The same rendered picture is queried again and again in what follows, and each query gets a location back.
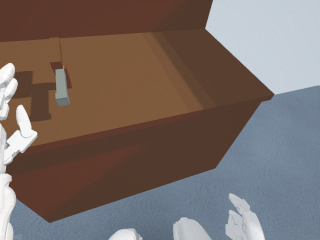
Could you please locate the robot right thigh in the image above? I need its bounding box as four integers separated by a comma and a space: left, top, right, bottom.
173, 219, 212, 240

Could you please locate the robot thigh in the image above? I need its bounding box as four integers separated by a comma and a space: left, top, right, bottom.
173, 219, 212, 240
108, 229, 143, 240

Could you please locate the robot left forearm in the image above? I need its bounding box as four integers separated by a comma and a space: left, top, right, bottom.
0, 173, 16, 240

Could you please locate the robot left hand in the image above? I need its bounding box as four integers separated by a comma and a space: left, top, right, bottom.
0, 63, 38, 174

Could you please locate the counter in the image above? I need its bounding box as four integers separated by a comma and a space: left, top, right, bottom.
0, 0, 275, 223

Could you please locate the tap lever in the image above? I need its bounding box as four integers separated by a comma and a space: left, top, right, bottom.
55, 66, 70, 107

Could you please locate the robot right hand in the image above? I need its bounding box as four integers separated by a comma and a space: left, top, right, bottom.
225, 193, 265, 240

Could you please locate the robot left thigh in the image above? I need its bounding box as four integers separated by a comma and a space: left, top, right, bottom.
108, 229, 143, 240

